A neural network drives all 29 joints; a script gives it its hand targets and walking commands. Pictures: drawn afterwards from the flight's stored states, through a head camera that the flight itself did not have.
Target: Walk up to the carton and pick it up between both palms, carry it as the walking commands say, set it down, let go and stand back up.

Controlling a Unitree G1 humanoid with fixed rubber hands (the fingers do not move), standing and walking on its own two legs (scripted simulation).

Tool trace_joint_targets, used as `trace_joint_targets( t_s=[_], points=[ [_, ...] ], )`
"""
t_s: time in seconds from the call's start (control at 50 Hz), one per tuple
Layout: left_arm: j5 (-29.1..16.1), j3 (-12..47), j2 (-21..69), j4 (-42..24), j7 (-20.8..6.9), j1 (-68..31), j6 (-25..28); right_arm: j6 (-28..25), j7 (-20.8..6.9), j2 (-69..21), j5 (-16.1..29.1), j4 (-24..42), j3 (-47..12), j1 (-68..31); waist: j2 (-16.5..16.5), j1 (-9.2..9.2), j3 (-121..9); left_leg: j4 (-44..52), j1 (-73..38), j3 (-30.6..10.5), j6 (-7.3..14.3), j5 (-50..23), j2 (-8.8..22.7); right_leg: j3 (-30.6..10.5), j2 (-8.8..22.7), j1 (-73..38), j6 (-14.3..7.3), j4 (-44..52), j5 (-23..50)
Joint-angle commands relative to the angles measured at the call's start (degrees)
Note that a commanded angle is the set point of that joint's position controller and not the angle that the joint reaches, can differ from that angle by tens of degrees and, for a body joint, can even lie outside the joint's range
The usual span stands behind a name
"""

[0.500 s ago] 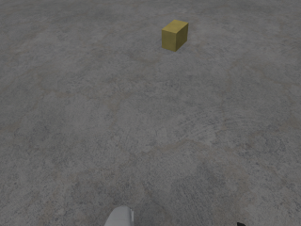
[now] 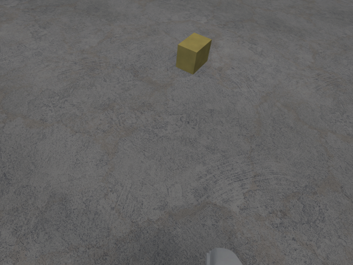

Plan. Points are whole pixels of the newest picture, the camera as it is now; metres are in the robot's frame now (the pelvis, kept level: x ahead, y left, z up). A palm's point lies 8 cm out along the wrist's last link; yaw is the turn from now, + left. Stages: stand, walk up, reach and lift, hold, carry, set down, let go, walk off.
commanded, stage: walk up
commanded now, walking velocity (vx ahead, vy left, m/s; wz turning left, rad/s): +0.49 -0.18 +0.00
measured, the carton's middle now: (193, 53) +1.96 -0.20 -0.66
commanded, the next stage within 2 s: none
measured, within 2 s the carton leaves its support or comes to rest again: neither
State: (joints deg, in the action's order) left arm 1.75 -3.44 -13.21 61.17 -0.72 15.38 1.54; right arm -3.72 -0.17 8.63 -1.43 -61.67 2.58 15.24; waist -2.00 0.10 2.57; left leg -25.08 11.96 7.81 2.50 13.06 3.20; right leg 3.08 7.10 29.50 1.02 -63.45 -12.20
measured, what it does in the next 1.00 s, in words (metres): walks ahead: right foot, then left foot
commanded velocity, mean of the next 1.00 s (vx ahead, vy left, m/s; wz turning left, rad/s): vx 0.50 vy -0.09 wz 0.00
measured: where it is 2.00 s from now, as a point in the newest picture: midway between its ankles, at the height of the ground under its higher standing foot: (185, 136)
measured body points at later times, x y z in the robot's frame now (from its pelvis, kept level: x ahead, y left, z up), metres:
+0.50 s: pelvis +0.28 -0.10 -0.01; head +0.31 -0.10 +0.44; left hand +0.34 +0.14 -0.16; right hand +0.28 -0.34 -0.16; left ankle +0.20 +0.05 -0.65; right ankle +0.32 -0.20 -0.75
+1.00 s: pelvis +0.54 -0.04 +0.00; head +0.56 +0.00 +0.45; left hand +0.54 +0.21 -0.17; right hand +0.57 -0.28 -0.14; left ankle +0.55 +0.06 -0.75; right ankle +0.50 -0.20 -0.65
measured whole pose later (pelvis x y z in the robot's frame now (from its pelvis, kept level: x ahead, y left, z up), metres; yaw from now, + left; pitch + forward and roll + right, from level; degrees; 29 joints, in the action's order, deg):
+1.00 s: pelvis +0.54 -0.04 +0.00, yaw +0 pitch +1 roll -3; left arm 1.7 -2.9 -13.8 62.6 -1.4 15.8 1.7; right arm -3.9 0.0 8.6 -1.4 -60.7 2.7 15.2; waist -2.0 -0.1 1.9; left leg -26.9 13.9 7.9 1.0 13.4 5.4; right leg 3.7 5.8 26.4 1.3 -63.5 -14.2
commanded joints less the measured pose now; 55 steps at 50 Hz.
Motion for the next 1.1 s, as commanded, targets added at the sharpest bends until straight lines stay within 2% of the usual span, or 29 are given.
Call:
trace_joint_targets(
  t_s=[0.0, 0.12, 0.2, 0.22, 0.26, 0.28, 0.3, 0.32, 0.34, 0.36, 0.38, 0.4, 0.42, 0.48, 0.58, 0.64, 0.68, 0.72, 0.74, 0.76, 0.78, 0.8, 0.82, 0.84, 0.86, 0.88, 0.92, 1.0, 1.08],
  points=[
    [0.86, 0.57, 1.31, -2.34, -1.62, 1.14, -1.4, -1.69, 0.38, 7.2, -0.01, 0.13, 1.16, 6.63, 10.96, 0.3, 4.57, 15.42, -0.3, -9.22, 0.31, -9.93, 13.63, 0.75, 1.27, 6.66, 1.49, 3.69, 8.24],
    [0.47, 0.97, 0.03, -5.73, -2.93, -10.12, -1.28, -1.73, 0.82, 8.4, -0.54, -0.01, 1.68, 10.63, 10.75, -2.09, 7.35, 17.7, -4.83, -6.95, 1.48, -4.02, 13.68, 2.13, 0.21, 8.66, 1.84, 15.83, 12.88],
    [-0.24, 1.28, -0.3, -6.89, -3.13, -15.47, -0.39, -1.41, 1.24, 9.57, -0.36, -0.51, 2.27, 13.75, 12.3, -4.15, 7.95, 14.98, -10.26, -5.28, 1.19, -12.32, 14.59, 3.16, -0.87, 5.47, 0.76, 27.17, 9.47],
    [-0.4, 1.21, -0.38, -7.23, -3.08, -16.13, -0.1, -1.41, 1.3, 9.9, -0.28, -0.74, 2.31, 14.28, 11.85, -4.22, 6.56, 13.45, -10.85, -5.25, 1.27, -14.23, 15.36, 3.25, -1.27, 3.49, 0.14, 29.63, 8.08],
    [0.5, 1.64, -1.41, -6.1, -2.43, -10.04, 1.57, -1.3, 0.99, 10.83, -0.21, -1.45, 1.96, 13.03, 14.19, -1.01, -0.38, 3.17, -9.64, 2.0, 0.64, -18.67, 9.78, 6.75, -3.89, -9.78, -1.29, 35.27, 6.31],
    [0.68, 0.46, -3.87, -3.68, -1.63, -2.87, 2.37, -1.24, 0.68, 10.29, 0.24, -1.25, 1.3, 13.64, 9.48, 1.95, -7.01, -8.4, -6.23, 2.83, 0.25, -23.04, 8.19, 6.96, -3.1, -21.33, -2.99, 35.57, 5.58],
    [0.1, -1.21, -7.3, -0.41, -0.9, 7.7, 2.99, -1.2, 0.37, 8.59, 0.47, -0.57, 0.61, 15.48, -2.09, 5.55, -14.41, -23.05, 5.45, -0.22, -0.48, -15.41, 6.9, 0.44, 1.56, -37.4, -4.66, 36.12, 2.56],
    [0.23, -3.44, -14.55, 1.24, 0.03, 15.89, 3.42, -1.48, 0.12, 5.24, 1.59, 1.99, -0.64, 15.89, -20.92, 7.08, -19.99, -42.66, 22.05, -2.03, -2.69, 14.65, -2.52, -27.03, 17.95, -49.06, -8.95, 43.3, 1.72],
    [0.19, -3.02, -16.89, 0.92, 0.32, 17.22, 3.27, -1.28, 0.32, 5.66, 1.55, 3.25, -0.03, 14.08, -18.83, 5.81, -19.64, -51.44, 27.55, -7.06, -1.32, 19.88, -0.06, -34.73, 21.44, -48.95, -9.97, 46.6, 1.87],
    [0.16, -2.59, -12.4, 0.36, 0.6, 12.97, 3.48, -1.53, 0.29, 6.66, 1.23, 3.37, 0.93, 11.9, -13.03, 4.88, -16.87, -55.08, 27.44, -10.59, -0.27, 15.14, 3.0, -27.09, 18.35, -45.16, -10.54, 45.68, 0.96],
    [0.14, -2.06, -8.67, 0.23, 0.54, 9.63, 3.77, -1.66, 0.21, 6.89, 0.7, 2.68, 1.16, 9.82, -5.35, 3.91, -13.68, -53.55, 27.13, -10.9, -0.55, 10.54, 4.74, -21.79, 16.44, -39.87, -9.1, 45.85, 2.3],
    [0.02, -1.32, -6.17, -1.4, 0.73, 6.59, 3.94, -1.29, 0.19, 6.74, 0.19, 2.96, 0.8, 8.59, -1.01, 2.77, -10.64, -50.16, 25.95, -9.78, -1.09, 6.69, 5.31, -18.58, 14.87, -34.51, -7.95, 46.94, 5.1],
    [-0.28, -0.55, -4.99, -2.31, 0.69, 3.66, 4.13, -0.58, 0.04, 6.07, 0.06, 3.1, 0.42, 8.43, -0.12, 1.22, -7.69, -47.89, 23.24, -9.55, -1.36, 4.88, 6.59, -16.7, 14.55, -27.78, -7.65, 49.75, 3.94],
    [-0.47, 0.27, -2.95, -1.44, 0.48, 0.76, 4.01, 1.04, -0.79, 4.71, -0.52, 4.9, 0.57, 3.52, -4.49, -0.19, -0.89, -37.96, 19.78, -7.99, -2.22, 1.04, 7.76, -8.5, 10.36, -17.99, -7.52, 53.51, -2.17],
    [-0.23, 0.02, -4.3, -0.6, 0.26, 3.72, 4.39, 2.66, -2.05, 3.83, -0.29, 6.18, -0.01, -3.57, -4.94, -0.13, 5.37, -22.92, 19.76, -5.85, -4.29, -4.7, 6.66, -6.79, 10.64, -14.65, -6.97, 57.82, -5.8],
    [-0.2, 0.09, -5.76, -0.41, 0.11, 3.38, 3.71, 2.5, -2.9, 5.93, -0.38, 8.59, 0.36, -10.3, -8.69, -0.21, 7.14, -14.89, 14.23, -1.6, -5.58, -6.71, 4.32, -0.54, 6.58, -12.07, -6.56, 58.85, -5.84],
    [-0.29, -0.1, -6.6, 0.53, 0.07, 6.09, 3.5, 1.94, -2.87, 6.44, -0.36, 9.11, 0.42, -11.78, -4.68, 0.33, 4.14, -12.99, 12.26, -0.1, -5.92, -5.11, 3.59, -0.25, 7.58, -16.3, -7.0, 57.18, -6.52],
    [-0.34, -0.1, -7.33, 0.71, 0.13, 6.62, 3.03, 1.45, -2.71, 6.9, -0.35, 9.0, 0.74, -12.4, -3.73, 0.38, 3.86, -11.03, 10.28, 0.65, -5.3, -2.08, 3.01, -1.04, 8.32, -17.18, -7.49, 54.12, -8.12],
    [-0.46, -0.08, -7.15, 0.28, 0.25, 6.29, 2.88, 0.79, -2.34, 7.56, -0.28, 8.56, 0.88, -8.53, -1.83, -0.81, 1.87, -7.59, 5.2, -0.08, -4.16, -2.17, 2.96, 0.15, 7.2, -17.14, -6.72, 49.18, -7.6],
    [-0.26, 0.5, -5.86, 0.88, 0.27, 7.4, 2.6, 0.23, -1.78, 9.41, -0.75, 5.99, 1.91, -4.06, 3.21, -1.93, -1.69, -6.32, -2.33, 0.92, -2.46, -0.38, 2.13, 3.05, 4.32, -16.49, -5.8, 40.33, -3.08],
    [-0.58, 1.01, -4.29, 0.32, 0.3, 8.04, 2.64, -0.42, -0.9, 12.87, -1.14, 3.77, 3.61, 5.24, 12.11, -5.64, -7.34, -1.78, -14.84, -8.51, 0.61, 3.34, 8.45, 4.77, 0.95, -9.01, -3.05, 23.24, -0.24],
    [-1.25, 1.07, -1.86, -1.07, 0.0, 8.42, 2.51, -0.71, 0.05, 20.57, -1.57, 2.23, 5.86, 14.5, 26.04, -7.73, -13.38, 10.15, -25.56, -33.3, 3.74, 7.3, 25.76, 6.08, -5.38, 4.5, 0.13, 3.46, -16.58],
    [-1.6, -0.03, -2.8, -1.41, -0.15, 7.33, 1.79, 0.19, 0.68, 23.31, -0.57, 0.76, 6.07, 17.55, 16.55, -5.61, -10.64, 13.42, -22.73, -43.06, 2.96, 5.21, 29.49, -2.73, -5.73, 8.23, 0.11, -6.96, -19.31],
    [-1.19, -0.23, -3.41, -1.15, -0.33, 5.67, 1.24, 0.21, 1.09, 21.01, -0.44, 0.69, 5.93, 12.89, 8.03, -4.05, -7.97, 13.13, -18.98, -37.15, 3.48, 4.33, 27.29, -5.02, -1.67, 8.45, -0.58, -7.09, -13.77],
    [-0.85, 0.44, -2.07, -0.04, -0.21, 5.57, 1.43, -0.15, 0.86, 15.58, -0.26, 1.53, 4.27, 8.08, 5.62, -3.09, -5.25, 10.67, -14.58, -28.0, 2.91, -3.75, 22.25, -3.9, 0.11, 7.94, -1.14, -6.22, -7.69],
    [-0.34, 0.89, -0.72, 0.35, -0.45, 5.45, 1.42, -0.51, 0.75, 12.29, -0.21, 2.35, 3.18, 4.76, 8.24, -1.96, -2.55, 9.79, -8.32, -20.41, 1.67, -7.89, 19.42, -3.4, 1.61, 6.88, -1.07, -4.96, -4.75],
    [0.14, 0.85, -0.39, 0.9, -0.86, 6.6, 0.67, -1.01, 0.8, 9.42, 0.23, 3.35, 1.91, 2.25, 12.67, -0.6, -2.3, 10.01, -6.64, -13.61, 1.15, -11.9, 15.84, -2.63, 1.78, 4.26, 0.05, -1.78, -0.64],
    [0.71, 0.38, 0.12, -1.73, -1.55, -0.23, -0.6, -1.78, 0.87, 8.35, 0.39, 1.02, 1.42, 8.43, 11.42, -1.28, 0.25, 12.38, -6.04, -11.32, 2.05, -16.58, 15.7, -0.1, 1.02, 6.4, 1.88, 2.81, 4.01],
    [0.73, 0.78, -0.54, -4.26, -2.25, -6.24, -1.15, -1.87, 1.11, 9.68, -0.23, 0.37, 2.1, 9.99, 8.87, -1.73, 3.41, 15.74, -6.24, -9.44, 2.98, -8.09, 16.35, 0.54, 0.86, 8.98, 2.19, 10.58, 8.38]
  ],
)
